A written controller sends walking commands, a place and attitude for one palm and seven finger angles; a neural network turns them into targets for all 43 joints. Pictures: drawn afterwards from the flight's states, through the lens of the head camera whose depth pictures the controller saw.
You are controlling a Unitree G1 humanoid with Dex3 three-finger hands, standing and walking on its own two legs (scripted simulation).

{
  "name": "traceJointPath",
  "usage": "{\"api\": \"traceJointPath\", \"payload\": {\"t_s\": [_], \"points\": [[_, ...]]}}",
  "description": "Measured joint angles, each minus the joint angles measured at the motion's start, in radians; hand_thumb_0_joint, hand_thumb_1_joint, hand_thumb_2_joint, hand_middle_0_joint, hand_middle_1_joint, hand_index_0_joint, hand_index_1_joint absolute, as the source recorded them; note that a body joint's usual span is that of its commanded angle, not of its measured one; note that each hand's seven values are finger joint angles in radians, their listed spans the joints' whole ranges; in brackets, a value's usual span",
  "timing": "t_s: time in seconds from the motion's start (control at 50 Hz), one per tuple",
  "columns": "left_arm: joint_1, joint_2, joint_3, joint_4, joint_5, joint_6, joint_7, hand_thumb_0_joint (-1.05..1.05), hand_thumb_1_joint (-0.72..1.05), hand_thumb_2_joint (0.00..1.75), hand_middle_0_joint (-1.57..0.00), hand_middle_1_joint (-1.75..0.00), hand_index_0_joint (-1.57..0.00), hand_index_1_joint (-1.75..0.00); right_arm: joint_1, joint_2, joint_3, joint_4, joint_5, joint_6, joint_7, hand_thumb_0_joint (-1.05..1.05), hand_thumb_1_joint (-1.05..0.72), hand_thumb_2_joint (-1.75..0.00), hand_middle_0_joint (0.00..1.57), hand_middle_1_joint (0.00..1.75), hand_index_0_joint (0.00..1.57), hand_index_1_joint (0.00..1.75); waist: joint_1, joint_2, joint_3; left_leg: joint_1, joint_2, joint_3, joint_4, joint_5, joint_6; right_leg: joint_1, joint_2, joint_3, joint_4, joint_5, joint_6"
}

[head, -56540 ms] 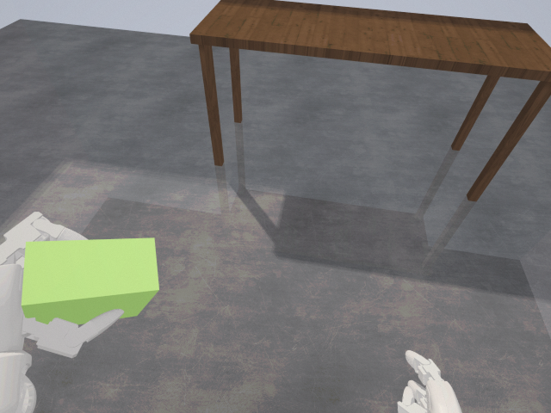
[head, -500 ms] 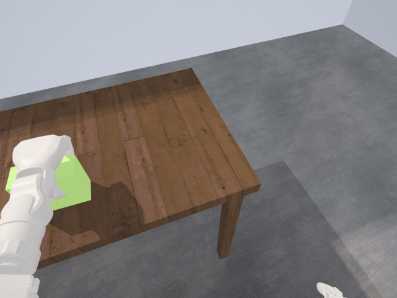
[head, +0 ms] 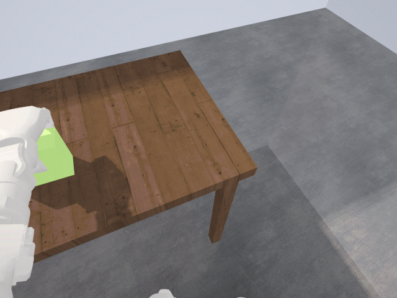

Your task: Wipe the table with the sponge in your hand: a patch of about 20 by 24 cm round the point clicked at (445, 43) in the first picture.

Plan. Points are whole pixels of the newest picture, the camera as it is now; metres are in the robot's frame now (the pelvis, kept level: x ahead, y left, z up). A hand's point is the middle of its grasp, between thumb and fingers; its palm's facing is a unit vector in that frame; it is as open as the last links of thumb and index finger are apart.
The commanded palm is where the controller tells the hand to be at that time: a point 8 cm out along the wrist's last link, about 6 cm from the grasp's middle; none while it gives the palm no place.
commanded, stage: wipe forward along the middle lane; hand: left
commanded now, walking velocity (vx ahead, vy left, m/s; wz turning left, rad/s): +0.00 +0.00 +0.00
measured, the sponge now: (38, 164) +0.39 +0.37 +0.00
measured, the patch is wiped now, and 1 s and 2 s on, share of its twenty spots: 1.00 1.00 1.00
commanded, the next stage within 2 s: slide back across to the first lane in 0.54 s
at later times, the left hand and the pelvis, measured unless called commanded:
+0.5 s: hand (31, 123) +0.46 +0.39 +0.06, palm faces -0.16 +0.01 -0.99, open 9.9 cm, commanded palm +0.46 +0.37 +0.09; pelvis +0.02 +0.01 -0.01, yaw -1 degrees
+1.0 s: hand (24, 120) +0.47 +0.40 +0.06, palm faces -0.14 -0.01 -0.99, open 9.9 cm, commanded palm +0.45 +0.41 +0.10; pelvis +0.04 +0.01 +0.00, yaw -1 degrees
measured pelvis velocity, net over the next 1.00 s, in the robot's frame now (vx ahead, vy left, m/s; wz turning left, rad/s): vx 0.04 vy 0.01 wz -0.01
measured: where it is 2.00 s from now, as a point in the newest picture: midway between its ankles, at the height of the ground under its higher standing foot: outside the picture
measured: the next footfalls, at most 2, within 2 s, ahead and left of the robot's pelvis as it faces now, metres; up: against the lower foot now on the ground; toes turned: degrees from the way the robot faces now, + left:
none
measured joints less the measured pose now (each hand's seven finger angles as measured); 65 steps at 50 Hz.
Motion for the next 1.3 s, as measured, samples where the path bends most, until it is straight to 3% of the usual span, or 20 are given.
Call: {"api": "traceJointPath", "payload": {"t_s": [0.24, 0.5, 0.66, 0.96, 1.16, 1.3], "points": [[-0.128, 0.071, -0.010, 0.097, 0.025, 0.011, -0.027, -0.01, -0.60, 1.09, -0.83, -1.36, -0.82, -1.41, 0.023, -0.006, 0.010, -0.007, -0.004, -0.005, -0.005, 0.00, -0.90, -0.90, 0.20, 0.30, 0.20, 0.30, -0.032, -0.009, 0.002, -0.064, 0.003, 0.001, 0.030, -0.013, 0.007, -0.055, 0.004, 0.002, 0.008, -0.001, 0.006], [-0.159, 0.118, 0.020, 0.115, 0.034, -0.026, -0.055, -0.01, -0.60, 1.10, -0.83, -1.36, -0.83, -1.41, 0.058, -0.005, 0.008, 0.001, -0.010, 0.018, 0.000, 0.00, -0.90, -0.90, 0.20, 0.30, 0.20, 0.30, -0.043, -0.011, -0.007, -0.091, 0.007, 0.003, 0.052, -0.044, 0.013, -0.073, 0.008, 0.005, 0.008, -0.018, 0.012], [-0.190, 0.132, 0.007, 0.128, 0.049, -0.019, -0.062, -0.01, -0.60, 1.10, -0.83, -1.36, -0.83, -1.42, 0.059, -0.001, 0.006, -0.005, -0.015, 0.029, 0.009, 0.00, -0.90, -0.90, 0.20, 0.30, 0.20, 0.30, -0.046, -0.008, -0.009, -0.110, 0.008, 0.000, 0.062, -0.055, 0.014, -0.087, 0.009, 0.002, 0.011, -0.026, 0.012], [-0.087, 0.127, 0.096, 0.070, 0.039, -0.048, -0.044, -0.01, -0.57, 1.09, -0.80, -1.39, -0.80, -1.44, 0.044, -0.005, 0.008, -0.001, -0.006, 0.057, 0.021, 0.00, -0.90, -0.90, 0.20, 0.30, 0.20, 0.30, -0.042, -0.014, -0.006, -0.041, 0.008, 0.004, 0.035, -0.068, 0.013, -0.020, 0.009, 0.006, -0.017, -0.038, 0.011], [-0.056, 0.190, 0.146, 0.072, 0.051, -0.068, -0.078, -0.01, -0.55, 1.08, -0.78, -1.39, -0.78, -1.45, 0.021, -0.026, 0.007, -0.018, -0.002, 0.061, 0.022, 0.00, -0.90, -0.90, 0.20, 0.30, 0.20, 0.30, -0.041, -0.022, 0.008, -0.017, 0.010, 0.004, 0.018, -0.068, 0.012, 0.005, 0.011, 0.007, -0.039, -0.034, 0.011], [-0.015, 0.225, 0.172, 0.044, 0.045, -0.124, -0.109, -0.01, -0.54, 1.07, -0.78, -1.39, -0.77, -1.45, 0.025, -0.035, -0.002, -0.016, -0.003, 0.066, 0.017, 0.00, -0.90, -0.90, 0.20, 0.30, 0.20, 0.30, -0.021, -0.021, 0.017, -0.015, 0.008, -0.001, 0.020, -0.073, 0.015, 0.015, 0.010, 0.002, -0.047, -0.036, 0.012]]}}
